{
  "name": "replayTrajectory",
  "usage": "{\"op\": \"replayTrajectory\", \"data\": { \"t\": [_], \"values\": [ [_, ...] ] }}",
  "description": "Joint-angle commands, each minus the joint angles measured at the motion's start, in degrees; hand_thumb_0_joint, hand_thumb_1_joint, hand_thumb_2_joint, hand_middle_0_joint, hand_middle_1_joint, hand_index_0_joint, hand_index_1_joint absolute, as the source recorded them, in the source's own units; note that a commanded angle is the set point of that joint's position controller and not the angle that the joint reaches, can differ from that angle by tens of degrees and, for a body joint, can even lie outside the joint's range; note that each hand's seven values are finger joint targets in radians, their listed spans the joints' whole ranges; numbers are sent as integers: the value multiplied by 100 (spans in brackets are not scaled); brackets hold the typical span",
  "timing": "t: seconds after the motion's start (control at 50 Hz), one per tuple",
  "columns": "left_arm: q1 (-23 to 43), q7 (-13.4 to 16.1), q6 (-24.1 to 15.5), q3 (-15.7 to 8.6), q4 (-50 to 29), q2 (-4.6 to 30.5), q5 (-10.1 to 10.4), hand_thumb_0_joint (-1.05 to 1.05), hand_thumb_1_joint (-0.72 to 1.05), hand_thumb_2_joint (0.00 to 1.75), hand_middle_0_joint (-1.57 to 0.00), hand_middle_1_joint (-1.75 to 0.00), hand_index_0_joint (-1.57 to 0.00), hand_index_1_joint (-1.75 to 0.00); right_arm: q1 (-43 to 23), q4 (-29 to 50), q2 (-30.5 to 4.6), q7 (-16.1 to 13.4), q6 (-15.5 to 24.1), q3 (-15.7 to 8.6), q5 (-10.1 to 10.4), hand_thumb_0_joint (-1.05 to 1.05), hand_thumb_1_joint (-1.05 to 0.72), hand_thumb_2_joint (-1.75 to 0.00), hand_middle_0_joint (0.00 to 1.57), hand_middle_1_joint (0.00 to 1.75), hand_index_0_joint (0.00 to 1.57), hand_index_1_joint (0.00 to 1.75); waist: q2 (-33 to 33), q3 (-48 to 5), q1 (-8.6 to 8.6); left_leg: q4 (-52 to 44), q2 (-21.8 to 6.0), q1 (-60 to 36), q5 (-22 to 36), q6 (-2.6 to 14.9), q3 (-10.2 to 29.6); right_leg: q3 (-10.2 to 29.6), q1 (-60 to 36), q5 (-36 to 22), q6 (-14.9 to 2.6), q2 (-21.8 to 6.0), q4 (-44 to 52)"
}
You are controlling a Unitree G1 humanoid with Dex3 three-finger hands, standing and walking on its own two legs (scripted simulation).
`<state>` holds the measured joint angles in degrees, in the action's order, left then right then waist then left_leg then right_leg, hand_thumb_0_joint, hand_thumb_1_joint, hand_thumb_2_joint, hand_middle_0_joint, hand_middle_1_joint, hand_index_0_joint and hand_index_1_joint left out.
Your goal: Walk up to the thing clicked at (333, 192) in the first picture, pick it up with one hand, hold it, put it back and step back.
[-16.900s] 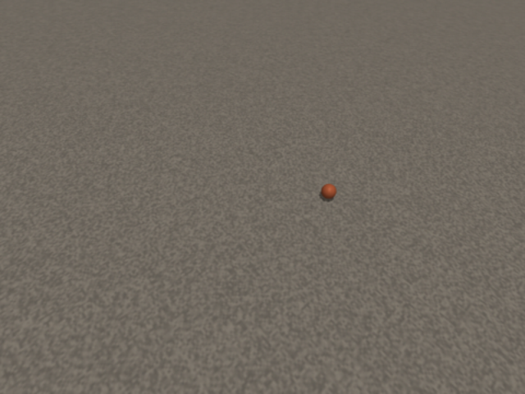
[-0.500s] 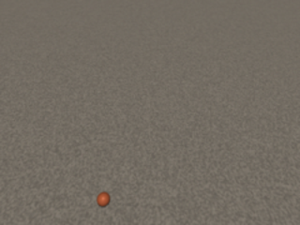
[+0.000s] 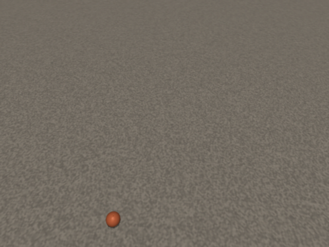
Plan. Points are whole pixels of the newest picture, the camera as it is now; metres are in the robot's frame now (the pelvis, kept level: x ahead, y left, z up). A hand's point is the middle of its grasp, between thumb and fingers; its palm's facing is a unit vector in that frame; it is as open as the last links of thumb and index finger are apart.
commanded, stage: stand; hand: left
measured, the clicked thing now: (113, 219) +0.39 +0.27 -0.74
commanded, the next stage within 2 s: walk up in 0.60 s
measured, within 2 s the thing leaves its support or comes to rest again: neither
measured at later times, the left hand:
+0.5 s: hand out of the picture +0.07 +0.26 -0.16, palm faces -0.04 -0.94 -0.34, open 7.4 cm
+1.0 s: hand out of the picture +0.08 +0.28 -0.15, palm faces -0.03 -0.93 -0.37, open 7.4 cm
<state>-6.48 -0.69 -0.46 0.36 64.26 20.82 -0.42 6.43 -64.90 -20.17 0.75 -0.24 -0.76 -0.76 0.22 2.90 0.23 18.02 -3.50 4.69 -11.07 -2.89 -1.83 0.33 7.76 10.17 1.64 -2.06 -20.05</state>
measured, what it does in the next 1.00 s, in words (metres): stands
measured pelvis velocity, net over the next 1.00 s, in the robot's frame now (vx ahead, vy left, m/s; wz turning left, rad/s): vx -0.02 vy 0.02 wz -0.02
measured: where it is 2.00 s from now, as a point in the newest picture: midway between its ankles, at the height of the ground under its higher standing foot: outside the picture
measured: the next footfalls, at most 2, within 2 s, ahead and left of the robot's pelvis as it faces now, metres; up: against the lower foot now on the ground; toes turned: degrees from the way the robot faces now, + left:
none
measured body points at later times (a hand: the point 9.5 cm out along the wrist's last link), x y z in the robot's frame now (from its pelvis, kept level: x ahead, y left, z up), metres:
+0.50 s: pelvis +0.00 +0.00 +0.00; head +0.01 +0.00 +0.45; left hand +0.08 +0.31 -0.13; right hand +0.07 -0.30 -0.13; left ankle -0.01 +0.15 -0.75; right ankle +0.01 -0.14 -0.75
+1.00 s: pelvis -0.02 +0.02 +0.00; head +0.00 +0.01 +0.45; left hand +0.08 +0.32 -0.13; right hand +0.06 -0.29 -0.14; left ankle -0.01 +0.15 -0.75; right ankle +0.01 -0.14 -0.75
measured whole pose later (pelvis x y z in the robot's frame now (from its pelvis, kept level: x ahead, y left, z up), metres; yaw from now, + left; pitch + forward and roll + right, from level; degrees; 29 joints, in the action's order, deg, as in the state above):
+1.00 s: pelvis -0.02 +0.02 +0.00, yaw -1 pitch -3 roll +0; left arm -5.2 0.2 -0.5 -1.0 62.3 20.9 -0.8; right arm 6.1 -61.6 -20.2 1.7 -2.6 -2.8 -0.6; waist -0.1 4.9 0.0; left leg 22.4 -2.2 7.6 -12.2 -1.3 -3.0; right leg 1.9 10.4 10.0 2.9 -3.3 -22.9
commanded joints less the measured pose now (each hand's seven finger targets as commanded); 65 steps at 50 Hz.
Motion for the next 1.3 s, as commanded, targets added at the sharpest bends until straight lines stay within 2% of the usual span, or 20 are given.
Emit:
{"op": "replayTrajectory", "data": {
  "t": [0.0,0.06,0.22,0.26,0.56,0.58,0.6,0.64,0.72,0.84,1.1,1.28],
  "values": [
    [238,105,-124,-242,-386,1224,-17,0,90,90,-20,-30,-20,-30,-245,350,-1215,-81,136,-224,16,0,-90,-90,20,30,20,30,-17,-449,6,-232,-466,-46,733,307,364,397,-79,-948,-262,-537,297],
    [200,113,-127,-239,-363,1229,-12,0,90,90,-20,-30,-20,-30,-211,330,-1206,-72,121,-222,14,0,-90,-90,20,30,20,30,68,-312,-1,-245,-453,17,531,315,361,422,-7,-721,-253,-537,400],
    [186,116,-134,-253,-381,1249,-22,0,90,90,-20,-30,-20,-30,-190,342,-1213,-73,113,-227,18,0,-90,-90,20,30,20,30,34,-343,-5,-218,-459,-5,491,331,367,432,6,-631,-245,-528,402],
    [206,116,-136,-258,-393,1248,-23,0,90,90,-20,-30,-20,-30,-193,362,-1214,-79,119,-231,22,0,-90,-90,20,30,20,30,6,-440,20,-196,-470,-66,673,325,367,431,-56,-919,-259,-549,334],
    [156,112,-112,-251,-400,1237,-24,0,90,90,-20,-30,-20,-30,-155,364,-1225,-88,135,-224,17,0,-90,-90,20,30,20,30,-41,-347,-6,-251,-460,21,595,326,362,414,-56,-836,-249,-526,323],
    [254,149,-148,-362,-423,1301,-1,0,90,90,-20,-30,-20,-30,-212,427,-1304,-59,34,-311,53,0,-90,-90,20,30,20,30,-243,-239,-68,-17,-358,31,911,389,326,479,8,-1383,-270,-576,253],
    [219,172,-156,-372,-434,1333,-1,0,90,90,-20,-30,-20,-30,-186,468,-1258,-57,-3,-320,64,0,-90,-90,20,30,20,30,-163,-325,-39,38,-354,-21,1028,387,290,466,0,-1572,-288,-593,191],
    [212,191,-160,-386,-462,1322,-7,0,90,90,-20,-30,-20,-30,-147,531,-1260,-43,-31,-347,78,0,-90,-90,20,30,20,30,-97,-505,-33,60,-381,-133,1065,413,303,416,-49,-1592,-287,-588,100],
    [318,203,-139,-381,-496,1236,-28,0,90,90,-20,-30,-20,-30,-175,600,-1192,-25,-89,-385,73,0,-90,-90,20,30,20,30,122,-475,-5,138,-360,-159,782,417,302,451,155,-1130,-300,-565,169],
    [348,206,-118,-394,-546,1250,-60,0,90,90,-20,-30,-20,-30,-187,641,-1225,6,-117,-429,35,0,-90,-90,20,30,20,30,92,-327,-11,66,-323,11,268,456,387,504,364,-495,-326,-536,210],
    [191,195,-94,-426,-599,1224,-66,0,90,90,-20,-30,-20,-30,-257,782,-1284,18,-107,-511,1,0,-90,-90,20,30,20,30,-168,-298,-42,-38,-400,367,-213,572,503,350,221,-385,-302,-397,-97],
    [211,198,-116,-411,-636,1268,-62,0,90,90,-20,-30,-20,-30,-179,824,-1243,25,-115,-486,46,0,-90,-90,20,30,20,30,-46,-378,-6,177,-321,212,24,516,461,475,343,-598,-342,-457,-70]
  ]
}}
